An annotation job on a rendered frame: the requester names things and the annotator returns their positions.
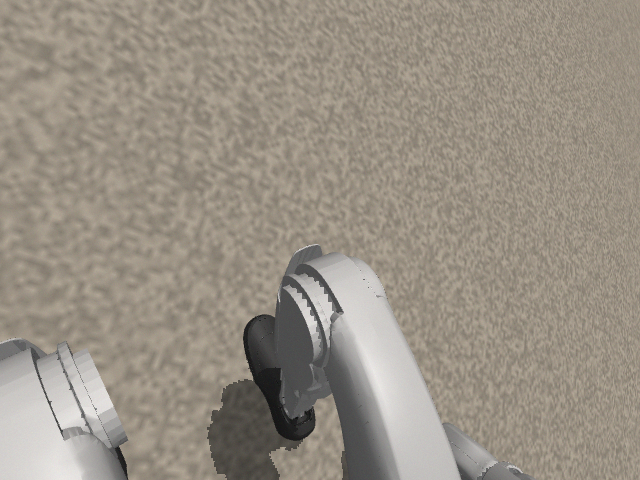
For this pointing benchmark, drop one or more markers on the right robot hand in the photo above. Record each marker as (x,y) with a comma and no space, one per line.
(472,459)

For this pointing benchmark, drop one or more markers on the right robot arm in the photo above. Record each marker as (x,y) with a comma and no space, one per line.
(506,471)

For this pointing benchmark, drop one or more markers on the right robot foot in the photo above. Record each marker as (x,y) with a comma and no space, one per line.
(258,341)

